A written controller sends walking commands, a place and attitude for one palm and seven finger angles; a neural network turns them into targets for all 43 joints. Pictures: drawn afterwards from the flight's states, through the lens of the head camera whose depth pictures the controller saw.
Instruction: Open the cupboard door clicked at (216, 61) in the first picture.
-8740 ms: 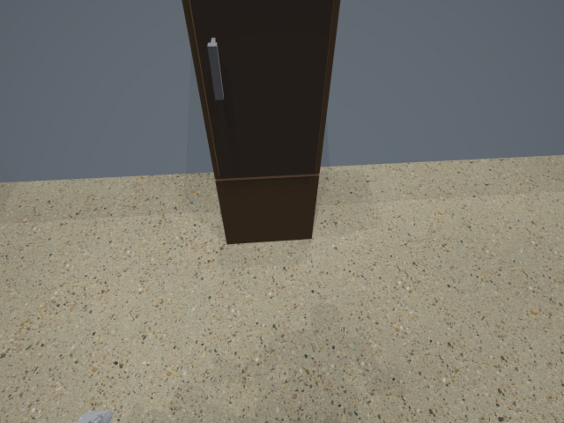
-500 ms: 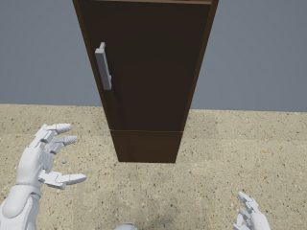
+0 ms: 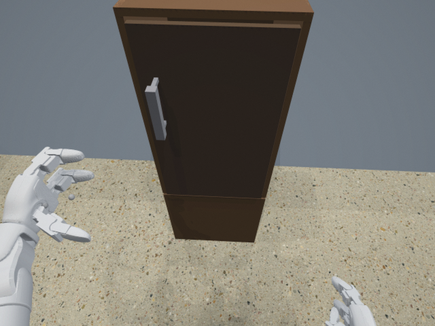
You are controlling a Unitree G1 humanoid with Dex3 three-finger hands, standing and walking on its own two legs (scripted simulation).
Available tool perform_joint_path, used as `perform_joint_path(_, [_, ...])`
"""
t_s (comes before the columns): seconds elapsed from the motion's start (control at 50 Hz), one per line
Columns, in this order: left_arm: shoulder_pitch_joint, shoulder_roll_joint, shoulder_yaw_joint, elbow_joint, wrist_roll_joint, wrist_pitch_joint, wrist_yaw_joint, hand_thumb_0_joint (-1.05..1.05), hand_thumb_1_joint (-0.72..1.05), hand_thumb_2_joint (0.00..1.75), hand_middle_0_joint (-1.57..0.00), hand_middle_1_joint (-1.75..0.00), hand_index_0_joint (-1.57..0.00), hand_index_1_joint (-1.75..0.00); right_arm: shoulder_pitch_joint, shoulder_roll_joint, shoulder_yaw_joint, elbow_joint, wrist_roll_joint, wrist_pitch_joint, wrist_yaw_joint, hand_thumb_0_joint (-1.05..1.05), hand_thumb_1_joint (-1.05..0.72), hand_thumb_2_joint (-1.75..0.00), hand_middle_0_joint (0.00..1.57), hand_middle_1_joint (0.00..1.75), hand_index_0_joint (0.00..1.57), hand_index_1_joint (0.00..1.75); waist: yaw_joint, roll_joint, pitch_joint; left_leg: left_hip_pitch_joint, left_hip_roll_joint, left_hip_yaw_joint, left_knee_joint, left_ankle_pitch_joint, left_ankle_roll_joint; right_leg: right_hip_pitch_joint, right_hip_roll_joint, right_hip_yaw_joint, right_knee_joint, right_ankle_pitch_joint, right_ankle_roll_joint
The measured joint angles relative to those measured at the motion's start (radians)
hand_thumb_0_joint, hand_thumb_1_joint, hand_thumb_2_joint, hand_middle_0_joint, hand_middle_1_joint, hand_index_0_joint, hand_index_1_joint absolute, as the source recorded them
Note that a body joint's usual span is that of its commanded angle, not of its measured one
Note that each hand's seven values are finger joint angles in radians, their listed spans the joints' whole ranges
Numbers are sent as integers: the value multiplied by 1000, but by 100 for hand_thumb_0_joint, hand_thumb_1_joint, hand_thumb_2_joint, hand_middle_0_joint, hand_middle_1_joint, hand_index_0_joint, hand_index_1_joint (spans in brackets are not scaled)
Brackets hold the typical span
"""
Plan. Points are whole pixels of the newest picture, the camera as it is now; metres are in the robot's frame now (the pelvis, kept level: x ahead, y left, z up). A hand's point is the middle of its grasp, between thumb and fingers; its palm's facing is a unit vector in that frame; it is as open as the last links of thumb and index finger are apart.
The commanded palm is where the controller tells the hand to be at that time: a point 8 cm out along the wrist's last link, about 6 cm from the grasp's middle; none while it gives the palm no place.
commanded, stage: raise the hand with hooked fingers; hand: left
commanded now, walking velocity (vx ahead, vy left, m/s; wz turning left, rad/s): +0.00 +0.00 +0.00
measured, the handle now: (158, 109) +0.56 +0.19 +0.08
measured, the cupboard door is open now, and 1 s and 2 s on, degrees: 0 0 0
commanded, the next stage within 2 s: move the hooked fingers beside the handle in 0.50 s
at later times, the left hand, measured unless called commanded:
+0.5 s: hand (85, 197) +0.29 +0.25 +0.11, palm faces +0.05 -1.00 -0.03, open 14.0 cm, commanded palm +0.26 +0.30 +0.10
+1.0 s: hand (100, 169) +0.35 +0.25 +0.10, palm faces +0.02 -1.00 -0.01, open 14.0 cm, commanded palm +0.33 +0.30 +0.10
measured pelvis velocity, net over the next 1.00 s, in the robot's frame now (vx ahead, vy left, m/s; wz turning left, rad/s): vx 0.00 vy -0.01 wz -0.02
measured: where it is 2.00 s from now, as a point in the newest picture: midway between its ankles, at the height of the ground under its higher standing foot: outside the picture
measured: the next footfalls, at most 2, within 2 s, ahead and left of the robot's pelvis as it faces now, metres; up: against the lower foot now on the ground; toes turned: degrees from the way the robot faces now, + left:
none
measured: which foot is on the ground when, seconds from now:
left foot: down 0.00-1.00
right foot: down 0.00-1.00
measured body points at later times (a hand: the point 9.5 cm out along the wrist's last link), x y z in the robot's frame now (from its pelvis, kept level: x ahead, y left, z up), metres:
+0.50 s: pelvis -0.01 -0.02 +0.00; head +0.01 -0.03 +0.45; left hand +0.28 +0.30 +0.11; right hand +0.14 -0.27 -0.08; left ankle +0.03 +0.10 -0.72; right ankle -0.02 -0.12 -0.72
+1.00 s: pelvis +0.00 -0.01 +0.00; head +0.03 -0.01 +0.45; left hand +0.35 +0.30 +0.10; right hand +0.13 -0.27 -0.09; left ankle +0.03 +0.10 -0.72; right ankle -0.02 -0.12 -0.72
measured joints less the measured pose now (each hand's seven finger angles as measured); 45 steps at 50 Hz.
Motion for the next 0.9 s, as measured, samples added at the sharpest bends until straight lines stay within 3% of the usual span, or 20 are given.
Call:
perform_joint_path(0.12, [-35, 21, 14, 55, -12, 10, -28, -1, -50, 30, -30, -119, -30, -120, 19, -16, -12, 1, 5, 4, 1, 1, -91, -90, 20, 30, 20, 30, -8, 1, -4, 14, 4, 4, -23, 11, -6, 7, 4, 5, -13, 8, -6])
perform_joint_path(0.26, [-10, -5, 16, 47, -8, -4, -20, -1, -50, 30, -30, -120, -30, -120, 28, -22, -24, -6, 3, 7, 10, 1, -91, -90, 20, 30, 20, 30, -14, -4, -5, 15, 11, 11, -28, 14, -12, -1, 11, 12, -7, 8, -12])
perform_joint_path(0.64, [-19, -14, 8, 65, -5, -21, -13, -2, -50, 30, -30, -120, -30, -120, 8, -7, -12, -6, 8, 5, 3, 1, -91, -90, 20, 30, 20, 30, -6, 4, 0, 16, 18, 8, -26, 18, -22, -4, 17, 11, 4, 6, -21])
perform_joint_path(0.9, [-215, 17, -15, 230, 35, -32, -5, -2, -51, 30, -30, -120, -30, -120, 7, -15, -10, 7, 8, 27, -3, 1, -91, -90, 20, 30, 20, 30, -19, -9, 8, -28, 14, 1, 0, 11, -18, -43, 14, 4, 23, 0, -18])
